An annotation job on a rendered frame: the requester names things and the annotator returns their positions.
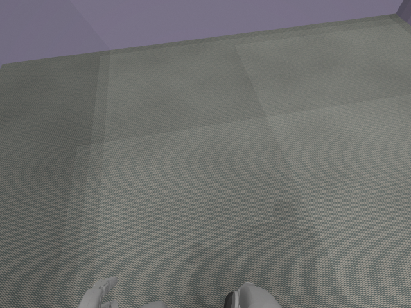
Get robot left hand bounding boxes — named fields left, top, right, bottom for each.
left=77, top=277, right=118, bottom=308

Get robot right thigh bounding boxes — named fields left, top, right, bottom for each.
left=232, top=286, right=282, bottom=308

